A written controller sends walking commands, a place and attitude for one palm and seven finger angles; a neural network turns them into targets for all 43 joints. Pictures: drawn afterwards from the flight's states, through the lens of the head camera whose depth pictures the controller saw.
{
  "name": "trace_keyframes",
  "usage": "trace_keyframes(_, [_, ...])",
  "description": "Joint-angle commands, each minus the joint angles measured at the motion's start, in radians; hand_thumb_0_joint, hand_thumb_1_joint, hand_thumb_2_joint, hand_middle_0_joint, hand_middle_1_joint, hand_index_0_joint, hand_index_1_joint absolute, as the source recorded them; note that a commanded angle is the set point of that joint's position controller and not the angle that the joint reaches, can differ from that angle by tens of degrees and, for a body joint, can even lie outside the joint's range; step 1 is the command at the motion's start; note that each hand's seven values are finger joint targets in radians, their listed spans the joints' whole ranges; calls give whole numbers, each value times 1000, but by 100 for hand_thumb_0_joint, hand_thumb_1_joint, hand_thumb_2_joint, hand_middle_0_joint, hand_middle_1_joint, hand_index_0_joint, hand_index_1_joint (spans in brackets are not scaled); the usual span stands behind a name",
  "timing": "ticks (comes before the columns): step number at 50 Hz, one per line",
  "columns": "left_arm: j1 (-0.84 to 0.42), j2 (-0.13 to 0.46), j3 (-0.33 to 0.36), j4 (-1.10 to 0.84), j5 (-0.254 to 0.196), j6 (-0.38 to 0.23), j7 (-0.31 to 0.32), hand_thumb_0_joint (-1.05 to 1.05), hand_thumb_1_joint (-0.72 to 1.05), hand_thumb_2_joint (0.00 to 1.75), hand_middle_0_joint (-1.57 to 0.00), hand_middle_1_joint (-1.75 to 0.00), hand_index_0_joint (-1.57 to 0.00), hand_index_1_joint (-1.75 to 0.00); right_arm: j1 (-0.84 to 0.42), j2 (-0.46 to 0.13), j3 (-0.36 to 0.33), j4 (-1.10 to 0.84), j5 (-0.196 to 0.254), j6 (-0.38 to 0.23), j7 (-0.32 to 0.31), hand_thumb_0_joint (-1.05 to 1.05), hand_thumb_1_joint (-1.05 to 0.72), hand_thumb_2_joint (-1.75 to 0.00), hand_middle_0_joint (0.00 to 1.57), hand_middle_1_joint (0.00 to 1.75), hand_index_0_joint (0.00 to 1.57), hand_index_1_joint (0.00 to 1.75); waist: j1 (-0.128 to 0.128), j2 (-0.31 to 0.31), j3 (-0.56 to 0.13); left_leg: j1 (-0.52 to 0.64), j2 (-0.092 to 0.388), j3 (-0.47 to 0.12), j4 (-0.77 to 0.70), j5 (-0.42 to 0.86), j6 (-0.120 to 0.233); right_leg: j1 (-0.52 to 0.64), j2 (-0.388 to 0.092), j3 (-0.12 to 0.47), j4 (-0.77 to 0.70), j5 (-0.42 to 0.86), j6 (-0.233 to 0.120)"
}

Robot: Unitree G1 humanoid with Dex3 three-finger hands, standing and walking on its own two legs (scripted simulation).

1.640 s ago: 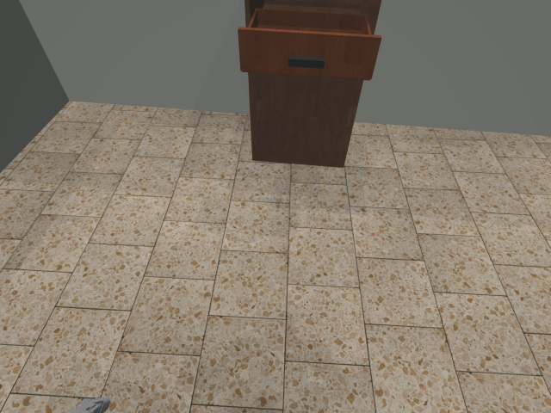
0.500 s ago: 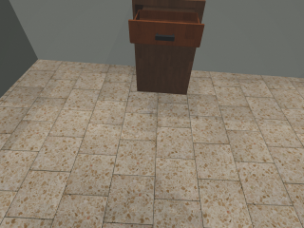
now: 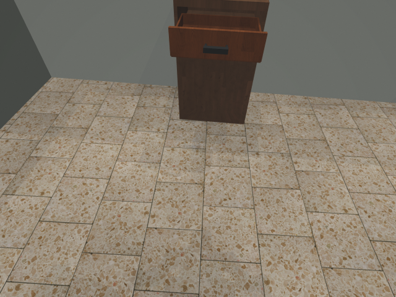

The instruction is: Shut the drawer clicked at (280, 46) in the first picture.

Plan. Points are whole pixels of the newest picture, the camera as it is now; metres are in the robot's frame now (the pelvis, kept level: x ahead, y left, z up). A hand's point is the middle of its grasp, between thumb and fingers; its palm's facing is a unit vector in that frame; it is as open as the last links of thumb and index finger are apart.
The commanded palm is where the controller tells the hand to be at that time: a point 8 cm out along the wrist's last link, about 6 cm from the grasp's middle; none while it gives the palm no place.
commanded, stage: walk to a spot facing it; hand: left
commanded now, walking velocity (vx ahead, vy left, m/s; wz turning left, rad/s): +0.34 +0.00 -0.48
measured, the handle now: (215, 48) +1.18 -0.01 -0.04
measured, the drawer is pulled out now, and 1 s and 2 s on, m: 0.29 0.29 0.29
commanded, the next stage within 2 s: turn to face it in 1.46 s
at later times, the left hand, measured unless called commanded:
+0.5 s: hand out of the picture +0.06 +0.15 -0.18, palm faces -0.05 -0.98 -0.17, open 7.3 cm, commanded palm none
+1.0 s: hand (146, 200) +0.41 +0.19 -0.18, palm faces -0.27 -0.94 -0.19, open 7.3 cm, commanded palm none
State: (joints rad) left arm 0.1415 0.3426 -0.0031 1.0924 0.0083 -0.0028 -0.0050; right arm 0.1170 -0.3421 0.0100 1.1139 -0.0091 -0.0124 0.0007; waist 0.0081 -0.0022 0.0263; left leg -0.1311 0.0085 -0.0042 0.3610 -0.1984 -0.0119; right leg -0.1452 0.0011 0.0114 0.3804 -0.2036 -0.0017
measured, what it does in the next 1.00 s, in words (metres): walks ahead, turning right: left foot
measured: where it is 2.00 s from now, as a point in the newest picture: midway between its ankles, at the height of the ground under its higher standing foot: (231, 233)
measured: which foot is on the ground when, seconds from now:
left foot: down 0.00-0.34, up 0.36-0.72, down 0.74-1.00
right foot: down 0.00-0.74, up 0.76-1.00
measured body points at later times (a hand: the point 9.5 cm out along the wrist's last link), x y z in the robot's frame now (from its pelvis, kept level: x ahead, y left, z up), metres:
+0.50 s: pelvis +0.10 -0.02 -0.01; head +0.11 -0.03 +0.44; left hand +0.06 +0.20 -0.16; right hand +0.07 -0.26 -0.17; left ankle +0.10 +0.10 -0.67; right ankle +0.03 -0.11 -0.75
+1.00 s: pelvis +0.30 +0.02 +0.00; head +0.31 +0.03 +0.44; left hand +0.43 +0.24 -0.16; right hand +0.24 -0.23 -0.14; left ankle +0.32 +0.10 -0.75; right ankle +0.29 -0.12 -0.67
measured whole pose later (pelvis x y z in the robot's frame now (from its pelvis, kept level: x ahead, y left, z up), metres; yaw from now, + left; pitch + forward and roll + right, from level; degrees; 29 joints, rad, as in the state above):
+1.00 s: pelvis +0.30 +0.02 +0.00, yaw -21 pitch +0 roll +0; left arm 0.24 0.22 0.09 0.99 0.03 0.01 -0.02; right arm 0.28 -0.17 -0.06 1.04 -0.02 -0.09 -0.02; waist 0.02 -0.05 0.01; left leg -0.17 0.05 0.26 0.43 -0.24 0.05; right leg -0.59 -0.10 -0.05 1.10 -0.22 0.00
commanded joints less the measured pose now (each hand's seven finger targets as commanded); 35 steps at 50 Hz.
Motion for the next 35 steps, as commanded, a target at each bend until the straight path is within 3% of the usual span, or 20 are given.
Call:
trace_keyframes(1, [-5, 135, 25, -48, 1, -17, 17, 0, 90, 90, -20, -30, -20, -30, -20, -130, -28, -48, -3, -16, -12, 0, -90, -90, 20, 30, 20, 30, -5, -3, -60, 17, 110, -71, -47, 62, 24, -12, -116, 107, -80, 43, -20])
trace_keyframes(2, [34, 85, 15, -37, 3, -4, 17, 0, 90, 90, -20, -30, -20, -30, 19, -77, -15, -37, -8, -7, -10, 0, -90, -90, 20, 30, 20, 30, -6, -18, -52, 14, 102, -50, -29, -21, 15, -28, -107, 115, -75, -61, -18])
trace_keyframes(5, [75, 90, 29, -51, 12, 15, 2, 0, 90, 90, -20, -30, -20, -30, 64, -81, -30, -45, -15, 4, -6, 0, -90, -90, 20, 30, 20, 30, -3, -25, 50, -70, 95, -37, -14, -319, 23, -134, -79, 161, -70, -344, -40])
trace_keyframes(7, [93, 80, 40, -75, 14, 16, -8, 0, 90, 90, -20, -30, -20, -30, 90, -92, -42, -60, -16, 0, -7, 0, -90, -90, 20, 30, 20, 30, -9, 9, 92, -87, 118, -59, -20, -391, 43, -196, -50, 161, -11, -376, -55])
trace_keyframes(9, [109, 50, 46, -101, 15, 7, -15, 0, 90, 90, -20, -30, -20, -30, 139, -111, -57, -71, -14, -9, -11, 0, -90, -90, 20, 30, 20, 30, -22, 65, 94, -34, 190, -139, -58, -429, 90, -277, -2, 105, 126, -326, -52])
trace_keyframes(11, [104, -1, 49, -129, 14, -5, -21, 0, 90, 90, -20, -30, -20, -30, 184, -137, -78, -76, -10, -21, -15, 0, -90, -90, 20, 30, 20, 30, -31, 173, 96, 14, 315, -250, -128, -410, 161, -351, 29, -16, 321, -232, -29])
trace_keyframes(12, [90, -16, 50, -143, 14, -11, -24, 0, 90, 90, -20, -30, -20, -30, 198, -127, -83, -79, -10, -27, -15, 0, -90, -90, 20, 30, 20, 30, -37, 179, 91, 35, 339, -249, -129, -325, 185, -368, 0, -30, 355, -253, -23])
trace_keyframes(14, [117, -40, 56, -142, 15, -25, -28, 0, 90, 90, -20, -30, -20, -30, 194, -94, -80, -79, -11, -35, -16, 0, -90, -90, 20, 30, 20, 30, -12, 135, 84, 1, 323, -150, -36, -108, 168, -275, -24, -52, 273, -242, -23])
trace_keyframes(15, [210, -52, 61, -108, 17, -30, -28, 0, 90, 90, -20, -30, -20, -30, 164, -77, -75, -81, -12, -36, -17, 0, -90, -90, 20, 30, 20, 30, 37, 99, 59, -97, 265, -49, 99, -57, 119, -96, -11, -71, 156, -154, -31])
trace_keyframes(16, [341, -9, 75, -64, 20, -39, -21, 0, 90, 90, -20, -30, -20, -30, 135, -31, -67, -99, -7, -39, -14, 0, -90, -90, 20, 30, 20, 30, 92, -45, 16, -271, 162, 67, 351, -67, 59, 118, -81, 86, 31, -149, -73])
trace_keyframes(17, [491, 103, 100, -18, 19, -52, -3, 0, 90, 90, -20, -30, -20, -30, 73, 45, -48, -154, 1, -51, -4, 0, -90, -90, 20, 30, 20, 30, 136, -359, -4, -554, 30, 190, 647, -311, 3, 291, -340, 500, -140, -83, -186])
trace_keyframes(18, [556, 96, 95, 2, 3, -58, 13, 0, 90, 90, -20, -30, -20, -30, -11, 5, -55, -185, -8, -54, -6, 0, -90, -90, 20, 30, 20, 30, 156, -292, 20, -621, 56, 67, 760, -376, 10, 272, -382, 609, -151, 73, -230])
trace_keyframes(19, [518, 56, 86, 1, 9, -57, 19, 0, 90, 90, -20, -30, -20, -30, -48, 24, -59, -184, -7, -57, -6, 0, -90, -90, 20, 30, 20, 30, 133, -156, 80, -663, 89, 39, 821, -320, 7, 232, -376, 567, -133, 128, -280])
trace_keyframes(21, [420, 3, 72, -27, 17, -59, 26, 0, 90, 90, -20, -30, -20, -30, -10, 59, -61, -161, -11, -51, 0, 0, -90, -90, 20, 30, 20, 30, 65, -29, 91, -626, 126, 31, 797, -227, -9, 149, -330, 418, -125, 96, -261])
trace_keyframes(23, [375, -22, 68, -36, 20, -67, 25, 0, 90, 90, -20, -30, -20, -30, 37, 92, -67, -144, -13, -38, 9, 0, -90, -90, 20, 30, 20, 30, 23, -68, 81, -556, 122, 62, 724, -154, -23, 79, -270, 303, -154, 104, -225])
trace_keyframes(26, [374, -45, 63, -24, 18, -74, 26, 0, 90, 90, -20, -30, -20, -30, 27, 110, -72, -160, -7, -25, 20, 0, -90, -90, 20, 30, 20, 30, 8, -111, 107, -513, 116, 77, 631, -45, -27, -5, -228, 235, -198, 77, -199])
trace_keyframes(29, [380, -38, 66, -11, 19, -76, 28, 0, 90, 90, -20, -30, -20, -30, -20, 126, -72, -187, -5, -33, 29, 0, -90, -90, 20, 30, 20, 30, 18, -108, 102, -468, 101, 96, 484, -3, -21, 16, -205, 187, -184, 140, -176])
trace_keyframes(32, [370, -33, 75, -4, 19, -70, 28, 0, 90, 90, -20, -30, -20, -30, -44, 127, -71, -202, 0, -46, 30, 0, -90, -90, 20, 30, 20, 30, 25, -139, 103, -331, 73, 113, 351, -9, 0, -4, -198, 167, -150, 181, -151])
trace_keyframes(34, [336, -23, 82, -6, 16, -69, 28, 0, 90, 90, -20, -30, -20, -30, 77, 102, -80, -170, -4, -56, 17, 0, -90, -90, 20, 30, 20, 30, -39, -109, 55, -124, 34, 135, 234, 22, 11, -42, -166, 131, -18, 265, -128])
trace_keyframes(35, [340, -40, 84, -8, 13, -68, 25, 0, 90, 90, -20, -30, -20, -30, 211, 66, -87, -127, -11, -63, 3, 0, -90, -90, 20, 30, 20, 30, -86, -46, -20, 63, 40, 115, 181, 23, 23, -82, -121, 109, 173, 333, -109])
